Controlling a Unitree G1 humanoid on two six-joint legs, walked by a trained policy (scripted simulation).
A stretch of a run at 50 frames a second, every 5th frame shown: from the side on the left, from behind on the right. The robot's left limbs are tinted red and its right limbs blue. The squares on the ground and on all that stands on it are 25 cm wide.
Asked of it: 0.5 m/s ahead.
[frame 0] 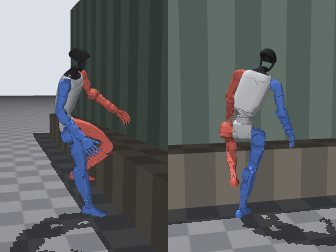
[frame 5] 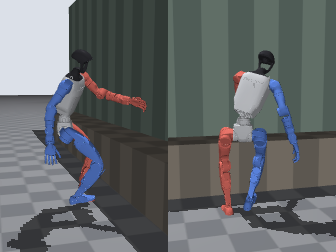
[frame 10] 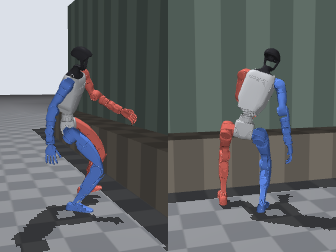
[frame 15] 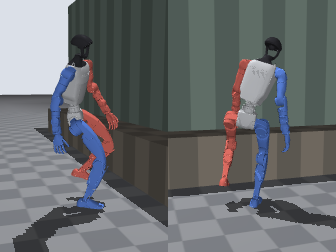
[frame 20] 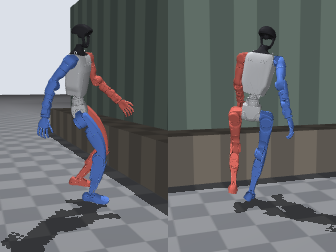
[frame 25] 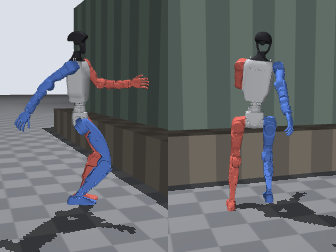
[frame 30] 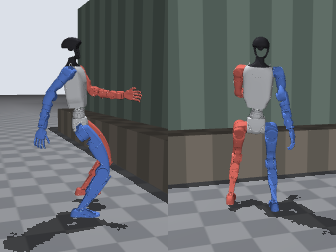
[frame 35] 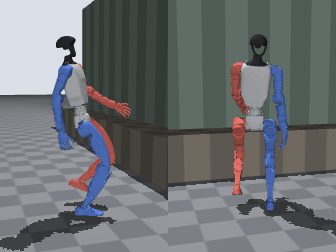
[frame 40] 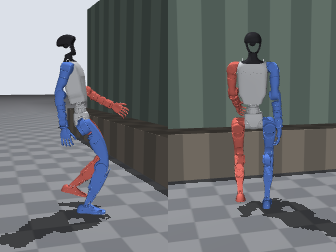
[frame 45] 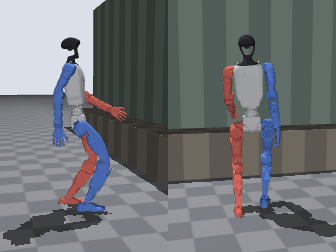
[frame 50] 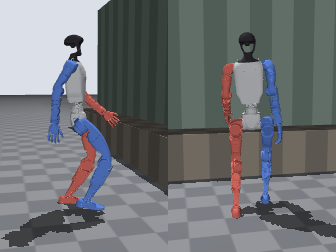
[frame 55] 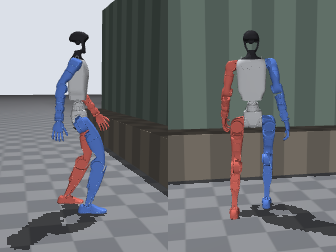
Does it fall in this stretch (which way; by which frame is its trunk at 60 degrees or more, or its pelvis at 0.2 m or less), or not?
no
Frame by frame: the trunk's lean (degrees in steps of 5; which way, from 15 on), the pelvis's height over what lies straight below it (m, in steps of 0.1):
0: 30 forward and to its right, 0.8
5: 30 forward and to its right, 0.7
10: 30 forward and to its right, 0.7
15: 25 to its right, 0.7
20: 15 to its right, 0.8
25: 10, 0.7
30: 5, 0.7
35: 15 backward, 0.7
40: 15 backward, 0.7
45: 5, 0.7
50: 5, 0.7
55: 0, 0.8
